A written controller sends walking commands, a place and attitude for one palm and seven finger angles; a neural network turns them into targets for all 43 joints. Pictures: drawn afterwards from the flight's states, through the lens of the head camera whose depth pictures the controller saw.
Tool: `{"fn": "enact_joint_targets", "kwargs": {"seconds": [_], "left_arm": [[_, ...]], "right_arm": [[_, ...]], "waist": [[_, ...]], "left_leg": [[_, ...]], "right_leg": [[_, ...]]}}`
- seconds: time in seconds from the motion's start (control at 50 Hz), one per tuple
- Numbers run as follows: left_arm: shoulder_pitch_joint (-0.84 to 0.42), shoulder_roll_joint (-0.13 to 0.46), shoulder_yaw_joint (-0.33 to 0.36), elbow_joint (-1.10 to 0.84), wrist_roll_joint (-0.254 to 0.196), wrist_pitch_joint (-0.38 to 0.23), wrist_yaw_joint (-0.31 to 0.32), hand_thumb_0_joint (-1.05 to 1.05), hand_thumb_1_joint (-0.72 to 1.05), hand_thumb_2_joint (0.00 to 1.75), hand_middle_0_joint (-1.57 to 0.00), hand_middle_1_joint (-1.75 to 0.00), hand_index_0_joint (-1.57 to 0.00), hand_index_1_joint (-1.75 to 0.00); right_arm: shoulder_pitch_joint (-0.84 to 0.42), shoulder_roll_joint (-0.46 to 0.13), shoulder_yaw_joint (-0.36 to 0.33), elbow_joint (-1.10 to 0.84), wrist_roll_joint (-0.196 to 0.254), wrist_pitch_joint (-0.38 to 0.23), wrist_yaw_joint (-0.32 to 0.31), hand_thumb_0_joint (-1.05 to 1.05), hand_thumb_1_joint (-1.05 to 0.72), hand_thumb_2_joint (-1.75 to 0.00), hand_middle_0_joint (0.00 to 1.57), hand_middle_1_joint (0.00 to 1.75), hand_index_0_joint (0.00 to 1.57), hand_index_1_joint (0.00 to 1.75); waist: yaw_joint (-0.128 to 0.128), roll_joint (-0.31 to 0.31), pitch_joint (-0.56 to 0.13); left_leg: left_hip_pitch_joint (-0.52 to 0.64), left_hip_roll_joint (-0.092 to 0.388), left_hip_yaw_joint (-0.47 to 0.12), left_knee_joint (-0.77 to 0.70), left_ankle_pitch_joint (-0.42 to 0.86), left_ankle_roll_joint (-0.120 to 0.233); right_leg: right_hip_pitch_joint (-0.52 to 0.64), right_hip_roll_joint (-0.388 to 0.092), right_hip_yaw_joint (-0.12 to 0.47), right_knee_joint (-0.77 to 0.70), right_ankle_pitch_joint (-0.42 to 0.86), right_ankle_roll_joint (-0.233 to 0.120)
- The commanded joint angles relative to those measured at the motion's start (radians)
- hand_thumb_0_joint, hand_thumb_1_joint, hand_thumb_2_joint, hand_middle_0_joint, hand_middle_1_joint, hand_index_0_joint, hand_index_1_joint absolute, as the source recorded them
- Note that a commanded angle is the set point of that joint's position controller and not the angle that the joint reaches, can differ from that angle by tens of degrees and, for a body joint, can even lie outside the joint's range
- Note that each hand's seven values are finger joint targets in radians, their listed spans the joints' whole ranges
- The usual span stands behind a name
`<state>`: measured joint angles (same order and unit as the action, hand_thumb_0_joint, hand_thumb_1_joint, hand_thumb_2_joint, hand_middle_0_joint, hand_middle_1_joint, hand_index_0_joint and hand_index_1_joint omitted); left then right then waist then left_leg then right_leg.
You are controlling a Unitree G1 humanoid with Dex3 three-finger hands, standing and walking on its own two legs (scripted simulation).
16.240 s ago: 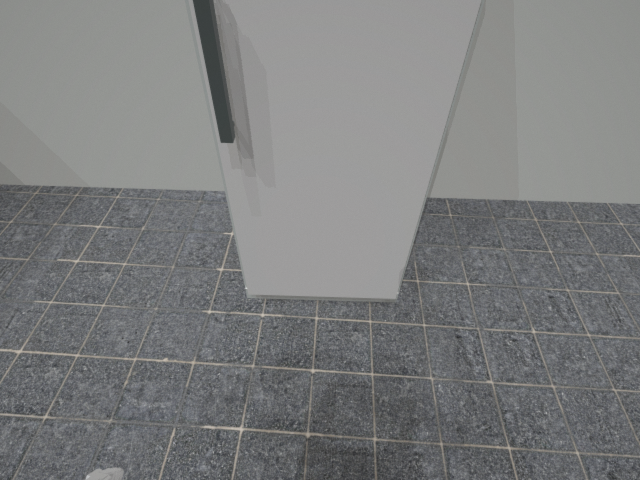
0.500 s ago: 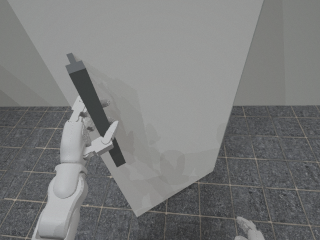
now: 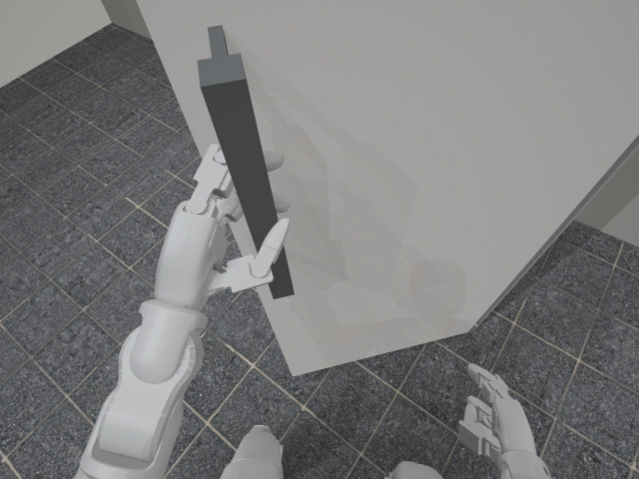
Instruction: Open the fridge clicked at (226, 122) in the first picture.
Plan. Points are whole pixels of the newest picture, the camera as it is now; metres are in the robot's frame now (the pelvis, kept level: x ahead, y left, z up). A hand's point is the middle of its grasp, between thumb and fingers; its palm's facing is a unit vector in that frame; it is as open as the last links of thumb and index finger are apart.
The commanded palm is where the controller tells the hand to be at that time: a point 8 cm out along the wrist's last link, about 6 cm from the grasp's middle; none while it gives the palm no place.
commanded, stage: walk backward, drawing the door open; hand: left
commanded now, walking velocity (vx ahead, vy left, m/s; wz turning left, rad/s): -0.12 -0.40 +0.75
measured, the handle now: (258, 198) +0.35 +0.08 +0.17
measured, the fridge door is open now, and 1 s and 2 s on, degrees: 48 76 73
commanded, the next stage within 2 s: stop walking and hold the door back in 0.82 s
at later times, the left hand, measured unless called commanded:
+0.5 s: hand (348, 352) +0.21 -0.01 +0.17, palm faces +0.42 -0.88 -0.22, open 7.6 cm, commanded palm +0.16 +0.02 +0.17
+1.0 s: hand (492, 467) +0.14 -0.10 +0.17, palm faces +0.86 -0.44 -0.27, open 7.1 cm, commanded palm +0.09 -0.06 +0.15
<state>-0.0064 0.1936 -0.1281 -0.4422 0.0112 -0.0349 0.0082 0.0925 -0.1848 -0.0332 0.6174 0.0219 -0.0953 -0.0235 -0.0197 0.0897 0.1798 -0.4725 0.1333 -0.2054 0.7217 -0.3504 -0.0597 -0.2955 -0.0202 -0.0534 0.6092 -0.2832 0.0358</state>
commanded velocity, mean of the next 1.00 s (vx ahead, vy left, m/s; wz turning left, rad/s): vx -0.12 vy -0.25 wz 0.60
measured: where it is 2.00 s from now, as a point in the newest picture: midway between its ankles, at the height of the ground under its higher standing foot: outside the picture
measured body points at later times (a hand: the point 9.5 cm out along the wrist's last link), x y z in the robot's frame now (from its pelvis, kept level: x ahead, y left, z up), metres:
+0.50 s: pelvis +0.00 -0.23 +0.01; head +0.07 -0.23 +0.45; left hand +0.18 +0.03 +0.18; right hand +0.25 -0.37 -0.11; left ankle -0.05 -0.09 -0.64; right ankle +0.07 -0.32 -0.72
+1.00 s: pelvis +0.07 -0.45 +0.00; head +0.12 -0.44 +0.45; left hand +0.09 -0.09 +0.18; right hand +0.36 -0.49 -0.10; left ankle -0.03 -0.28 -0.67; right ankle +0.19 -0.51 -0.72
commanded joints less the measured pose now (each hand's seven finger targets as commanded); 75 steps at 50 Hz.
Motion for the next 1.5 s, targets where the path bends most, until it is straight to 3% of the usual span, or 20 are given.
{"fn": "enact_joint_targets", "kwargs": {"seconds": [0.0,0.08,0.12,0.16,0.24,0.28,0.36,0.42,0.56,0.6,0.62,0.74,0.84,0.88,0.92,0.94,1.02,1.22,1.4,1.48], "left_arm": [[-0.214,0.058,0.086,-0.372,-0.004,-0.114,0.018,0.00,0.90,0.90,-0.45,-1.40,-0.45,-1.40],[-0.178,0.005,0.052,-0.336,-0.034,-0.137,0.016,0.00,0.90,0.90,-0.45,-1.40,-0.45,-1.40],[-0.214,-0.007,0.031,-0.357,-0.014,-0.164,0.013,0.00,0.90,0.90,-0.45,-1.40,-0.45,-1.40],[-0.182,0.031,0.081,-0.341,-0.002,-0.189,0.011,0.00,0.90,0.90,-0.45,-1.40,-0.45,-1.40],[-0.154,0.034,0.121,-0.335,-0.021,-0.149,0.014,0.00,0.90,0.90,-0.45,-1.40,-0.45,-1.40],[-0.138,0.035,0.132,-0.318,-0.032,-0.132,0.027,0.00,0.90,0.90,-0.45,-1.40,-0.45,-1.40],[-0.120,0.168,0.227,-0.359,-0.025,-0.110,0.065,0.00,0.90,0.90,-0.45,-1.40,-0.45,-1.40],[-0.097,0.148,0.231,-0.402,-0.028,-0.126,0.051,0.00,0.90,0.90,-0.45,-1.40,-0.45,-1.40],[-0.035,0.094,0.197,-0.353,-0.048,-0.140,0.063,0.00,0.90,0.90,-0.45,-1.40,-0.45,-1.40],[-0.073,0.101,0.193,-0.374,-0.042,-0.161,0.055,0.00,0.90,0.90,-0.45,-1.40,-0.45,-1.40],[-0.090,0.134,0.220,-0.360,-0.005,-0.189,0.054,0.00,0.90,0.90,-0.45,-1.40,-0.45,-1.40],[-0.068,0.140,0.282,-0.322,-0.029,-0.129,0.057,0.00,0.90,0.90,-0.45,-1.40,-0.45,-1.40],[-0.012,0.211,0.389,-0.243,-0.053,-0.123,0.101,0.00,0.90,0.90,-0.45,-1.40,-0.45,-1.40],[-0.035,0.249,0.414,-0.259,-0.056,-0.130,0.106,0.00,0.90,0.90,-0.45,-1.40,-0.45,-1.40],[0.001,0.328,0.499,-0.043,-0.049,-0.099,0.129,0.00,0.90,0.90,-0.45,-1.40,-0.45,-1.40],[-0.044,0.358,0.522,0.013,-0.052,-0.078,0.142,0.00,0.90,0.90,-0.45,-1.40,-0.45,-1.40],[-0.295,0.401,0.570,0.305,-0.063,-0.144,0.155,0.00,0.90,0.90,-0.45,-1.40,-0.45,-1.40],[-0.762,0.522,0.545,0.754,-0.064,-0.224,0.121,0.00,0.90,0.90,-0.45,-1.40,-0.45,-1.40],[-1.025,0.656,0.594,0.980,-0.016,-0.279,0.099,0.00,0.90,0.90,-0.45,-1.40,-0.45,-1.40],[-1.188,0.604,0.504,1.088,-0.006,-0.290,0.063,0.00,0.90,0.90,-0.45,-1.40,-0.45,-1.40]], "right_arm": [[-0.102,-0.035,-0.029,-0.175,-0.015,-0.059,-0.059,0.00,-0.90,-0.90,0.20,0.30,0.20,0.30],[-0.002,-0.036,-0.005,-0.159,-0.030,-0.063,-0.070,0.00,-0.90,-0.90,0.20,0.30,0.20,0.30],[-0.004,-0.138,-0.047,-0.170,-0.061,-0.074,-0.052,0.00,-0.90,-0.90,0.20,0.30,0.20,0.30],[-0.041,-0.145,-0.061,-0.173,-0.051,-0.058,-0.033,0.00,-0.90,-0.90,0.20,0.30,0.20,0.30],[-0.080,-0.137,-0.046,-0.135,-0.029,-0.065,-0.015,0.00,-0.90,-0.90,0.20,0.30,0.20,0.30],[-0.064,-0.116,-0.036,-0.158,-0.014,-0.054,-0.018,0.00,-0.90,-0.90,0.20,0.30,0.20,0.30],[-0.045,-0.029,-0.010,-0.168,-0.003,-0.035,-0.036,0.00,-0.90,-0.90,0.20,0.30,0.20,0.30],[-0.096,-0.040,-0.023,-0.161,-0.027,-0.055,-0.059,0.00,-0.90,-0.90,0.20,0.30,0.20,0.30],[0.025,-0.056,-0.009,-0.175,-0.038,-0.041,-0.078,0.00,-0.90,-0.90,0.20,0.30,0.20,0.30],[0.022,-0.142,-0.041,-0.193,-0.050,-0.046,-0.072,0.00,-0.90,-0.90,0.20,0.30,0.20,0.30],[0.025,-0.153,-0.034,-0.184,-0.063,-0.045,-0.051,0.00,-0.90,-0.90,0.20,0.30,0.20,0.30],[-0.004,-0.135,-0.039,-0.135,-0.031,-0.042,-0.039,0.00,-0.90,-0.90,0.20,0.30,0.20,0.30],[0.011,-0.135,-0.032,-0.172,0.000,-0.041,-0.034,0.00,-0.90,-0.90,0.20,0.30,0.20,0.30],[0.016,-0.094,-0.017,-0.172,0.007,-0.038,-0.030,0.00,-0.90,-0.90,0.20,0.30,0.20,0.30],[-0.022,-0.080,-0.011,-0.157,-0.011,-0.029,-0.048,0.00,-0.90,-0.90,0.20,0.30,0.20,0.30],[-0.001,-0.117,-0.043,-0.142,-0.012,-0.035,-0.052,0.00,-0.90,-0.90,0.20,0.30,0.20,0.30],[-0.028,-0.129,-0.002,-0.066,-0.019,-0.010,-0.084,0.00,-0.90,-0.90,0.20,0.30,0.20,0.30],[0.024,-0.213,-0.023,-0.043,-0.006,0.035,-0.050,0.00,-0.90,-0.90,0.20,0.30,0.20,0.30],[0.103,-0.229,-0.036,-0.028,-0.006,0.023,-0.049,0.00,-0.90,-0.90,0.20,0.30,0.20,0.30],[0.218,-0.242,-0.034,0.001,-0.004,0.022,-0.056,0.00,-0.90,-0.90,0.20,0.30,0.20,0.30]], "waist": [[0.028,-0.347,-0.350],[-0.057,-0.200,-0.374],[-0.045,0.089,-0.429],[-0.045,0.052,-0.382],[0.024,0.138,-0.311],[0.026,0.171,-0.362],[0.024,-0.319,-0.385],[0.035,-0.315,-0.324],[-0.025,-0.189,-0.406],[-0.016,0.153,-0.416],[-0.011,0.058,-0.392],[0.024,0.153,-0.347],[0.014,0.234,-0.335],[0.014,0.013,-0.337],[0.048,-0.373,-0.360],[0.042,-0.420,-0.371],[0.019,-0.239,-0.355],[0.038,-0.253,-0.357],[0.043,-0.238,-0.504],[-0.050,-0.101,-0.483]], "left_leg": [[-0.068,-0.086,0.230,0.499,-0.277,0.045],[0.307,-0.075,0.299,-0.216,0.097,0.051],[0.690,0.429,-0.480,-0.399,0.810,0.276],[0.578,0.435,-0.508,-0.389,0.588,0.334],[0.117,0.166,0.031,-0.384,0.107,0.154],[0.044,0.100,0.062,-0.383,-0.057,0.124],[-0.048,-0.142,0.275,0.306,-0.231,0.016],[-0.129,-0.088,0.224,0.666,-0.270,0.027],[0.315,-0.073,0.344,-0.250,0.035,0.044],[0.740,0.422,-0.350,-0.406,0.807,0.235],[0.683,0.487,-0.410,-0.407,0.839,0.304],[0.362,0.177,0.120,-0.372,0.453,0.148],[0.231,0.107,0.126,-0.316,0.197,0.132],[0.138,-0.021,0.168,-0.121,0.026,0.073],[-0.067,-0.151,0.229,0.448,-0.258,0.029],[-0.087,-0.155,0.122,0.588,-0.287,0.027],[-0.133,-0.118,0.124,0.569,-0.035,0.008],[-0.032,-0.169,0.218,0.250,-0.041,0.043],[0.144,-0.187,0.326,-0.065,-0.174,0.091],[0.490,-0.148,0.303,-0.391,-0.153,0.151]], "right_leg": [[0.163,-0.317,0.121,-0.186,0.406,-0.250],[0.015,-0.158,-0.121,0.190,0.508,-0.126],[-0.437,-0.004,0.017,0.570,-0.277,0.007],[-0.462,-0.035,0.174,0.670,-0.235,0.016],[-0.001,-0.041,0.114,0.296,-0.015,0.006],[0.221,0.037,-0.013,0.061,-0.018,0.010],[0.172,-0.230,0.171,-0.317,0.035,-0.124],[0.162,-0.314,0.188,-0.217,0.335,-0.264],[0.064,-0.188,-0.079,0.075,0.461,-0.171],[-0.447,-0.017,-0.030,0.467,-0.257,-0.008],[-0.439,-0.021,0.107,0.569,-0.251,0.003],[-0.149,-0.022,0.067,0.325,0.014,0.019],[0.104,0.071,-0.058,-0.051,-0.047,0.039],[0.199,-0.003,-0.018,-0.271,0.079,0.035],[0.098,-0.331,0.297,-0.344,0.111,-0.128],[0.068,-0.383,0.469,-0.358,0.075,-0.147],[0.209,-0.318,0.209,-0.225,0.349,-0.114],[0.220,-0.336,0.242,-0.480,-0.249,-0.010],[0.318,-0.305,0.219,-0.498,-0.283,-0.106],[0.022,-0.145,0.039,-0.299,-0.256,-0.022]]}}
